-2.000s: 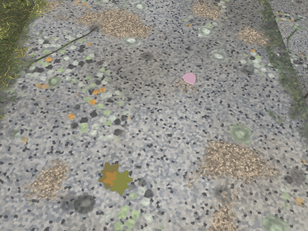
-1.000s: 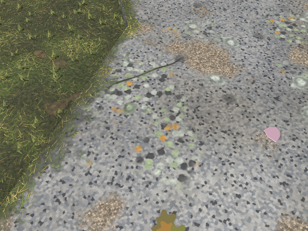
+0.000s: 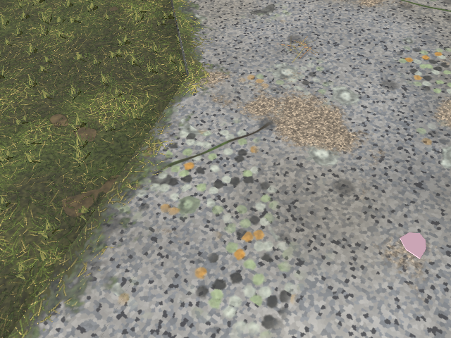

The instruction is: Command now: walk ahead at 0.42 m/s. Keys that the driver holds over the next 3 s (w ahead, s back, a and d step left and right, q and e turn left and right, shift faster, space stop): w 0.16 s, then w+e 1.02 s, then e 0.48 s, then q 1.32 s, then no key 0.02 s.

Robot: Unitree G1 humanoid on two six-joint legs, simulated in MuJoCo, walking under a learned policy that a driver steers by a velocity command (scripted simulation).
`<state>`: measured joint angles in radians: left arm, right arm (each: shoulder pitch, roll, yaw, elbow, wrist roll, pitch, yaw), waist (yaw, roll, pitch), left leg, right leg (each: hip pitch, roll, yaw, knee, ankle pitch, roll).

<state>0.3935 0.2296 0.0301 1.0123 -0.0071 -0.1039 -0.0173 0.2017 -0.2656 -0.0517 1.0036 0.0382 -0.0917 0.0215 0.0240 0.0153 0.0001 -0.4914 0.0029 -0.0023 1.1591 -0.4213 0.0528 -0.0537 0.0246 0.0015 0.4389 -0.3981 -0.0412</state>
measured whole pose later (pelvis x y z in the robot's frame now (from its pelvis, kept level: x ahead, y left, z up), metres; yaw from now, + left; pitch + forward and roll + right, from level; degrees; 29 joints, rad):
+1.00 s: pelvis +0.51 -0.10 +0.01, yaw -25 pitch +1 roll +1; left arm 0.27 0.26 0.08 0.76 -0.01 -0.06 -0.03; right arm 0.12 -0.30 -0.06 0.84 0.01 -0.12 0.00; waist 0.02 0.02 0.06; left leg -0.53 0.09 -0.04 1.12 -0.32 0.01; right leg -0.29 0.09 0.01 0.43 -0.16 -0.10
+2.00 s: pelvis +0.77 -0.24 +0.00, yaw -47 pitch +1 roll +0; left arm 0.09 0.22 0.03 0.66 0.02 0.01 0.03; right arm 0.18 -0.31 -0.07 0.87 0.02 0.04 -0.01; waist -0.04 0.03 0.04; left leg -0.42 0.05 0.01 0.94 -0.48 -0.09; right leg -0.26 -0.02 -0.09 0.49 -0.24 -0.04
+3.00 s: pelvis +0.78 -0.24 +0.01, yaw -11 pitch +1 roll +0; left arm 0.14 0.27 0.06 0.74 0.01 0.01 0.04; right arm 0.18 -0.34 -0.09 0.67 0.02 0.07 0.00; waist 0.00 0.03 0.08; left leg -0.46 0.03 -0.03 0.93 -0.42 -0.10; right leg -0.21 -0.04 -0.07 0.42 -0.23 0.00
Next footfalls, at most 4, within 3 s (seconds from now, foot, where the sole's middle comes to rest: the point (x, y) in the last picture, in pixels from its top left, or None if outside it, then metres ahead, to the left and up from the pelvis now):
0.26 left None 0.33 0.13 -0.77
0.82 right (313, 323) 0.56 -0.19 -0.77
1.30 left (291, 223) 0.91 -0.15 -0.77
1.76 right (358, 271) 0.73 -0.35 -0.77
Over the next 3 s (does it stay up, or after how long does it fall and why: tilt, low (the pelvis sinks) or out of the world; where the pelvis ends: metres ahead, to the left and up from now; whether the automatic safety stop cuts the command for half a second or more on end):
stays up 0.78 -0.24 0.01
